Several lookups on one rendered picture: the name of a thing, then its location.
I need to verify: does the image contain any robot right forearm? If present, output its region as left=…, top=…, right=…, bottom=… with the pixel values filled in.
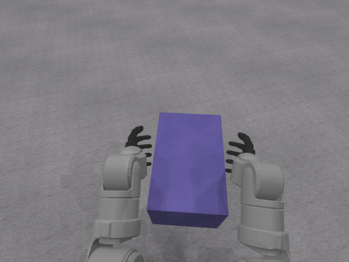
left=230, top=153, right=292, bottom=262

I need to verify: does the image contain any carton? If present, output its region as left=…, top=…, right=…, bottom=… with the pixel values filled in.
left=147, top=112, right=228, bottom=229

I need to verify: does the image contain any right robot hand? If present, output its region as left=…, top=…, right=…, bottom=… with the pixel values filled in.
left=225, top=133, right=255, bottom=173

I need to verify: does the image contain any robot left upper arm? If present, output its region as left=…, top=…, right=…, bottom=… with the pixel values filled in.
left=87, top=247, right=145, bottom=262

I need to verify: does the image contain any left robot hand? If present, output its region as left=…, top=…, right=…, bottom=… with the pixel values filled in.
left=125, top=126, right=152, bottom=166

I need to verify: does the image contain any robot left forearm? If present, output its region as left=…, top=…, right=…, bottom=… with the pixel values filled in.
left=85, top=146, right=147, bottom=262

